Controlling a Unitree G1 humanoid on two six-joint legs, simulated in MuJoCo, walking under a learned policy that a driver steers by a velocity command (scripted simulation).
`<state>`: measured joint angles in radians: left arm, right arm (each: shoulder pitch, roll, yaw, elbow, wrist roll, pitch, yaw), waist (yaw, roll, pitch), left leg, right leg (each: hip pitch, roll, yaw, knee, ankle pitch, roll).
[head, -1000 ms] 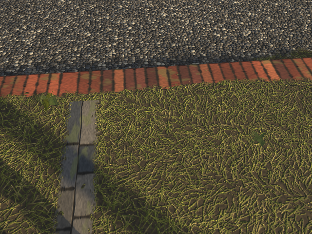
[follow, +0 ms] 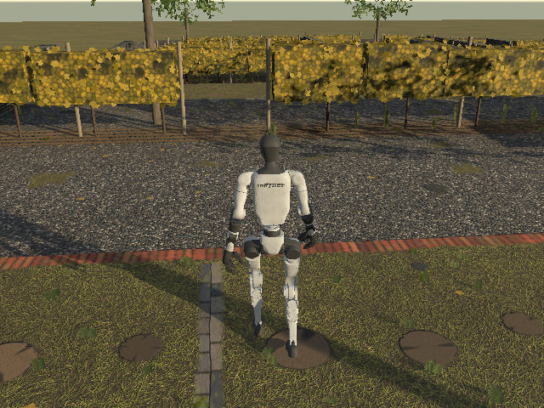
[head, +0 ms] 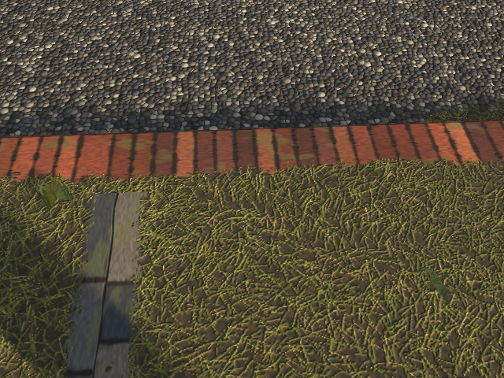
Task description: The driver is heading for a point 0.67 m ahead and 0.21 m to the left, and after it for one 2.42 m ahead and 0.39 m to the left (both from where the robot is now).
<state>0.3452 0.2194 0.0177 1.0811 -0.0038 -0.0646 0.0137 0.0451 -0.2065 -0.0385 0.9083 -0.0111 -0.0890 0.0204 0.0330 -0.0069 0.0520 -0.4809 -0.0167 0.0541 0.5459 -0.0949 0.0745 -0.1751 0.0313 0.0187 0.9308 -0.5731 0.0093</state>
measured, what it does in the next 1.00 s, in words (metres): walks ahead, turning left: right foot, then left foot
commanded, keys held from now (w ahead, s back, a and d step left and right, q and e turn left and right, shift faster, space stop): no key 0.20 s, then w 0.06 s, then w+q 0.62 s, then w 0.12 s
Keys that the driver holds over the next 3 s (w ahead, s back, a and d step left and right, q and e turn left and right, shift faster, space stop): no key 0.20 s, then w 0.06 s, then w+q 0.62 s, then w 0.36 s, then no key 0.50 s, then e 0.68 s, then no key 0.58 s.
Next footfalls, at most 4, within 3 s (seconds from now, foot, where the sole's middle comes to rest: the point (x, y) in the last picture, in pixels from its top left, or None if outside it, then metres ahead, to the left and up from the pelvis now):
0.26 right None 0.09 -0.13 -0.76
0.66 left None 0.21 0.17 -0.76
1.12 right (233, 320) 0.59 0.09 -0.76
1.58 left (131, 295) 0.65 0.37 -0.76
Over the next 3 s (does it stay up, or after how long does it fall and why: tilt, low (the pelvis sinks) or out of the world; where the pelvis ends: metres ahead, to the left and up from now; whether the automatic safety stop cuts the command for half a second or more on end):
stays up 0.66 0.23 0.02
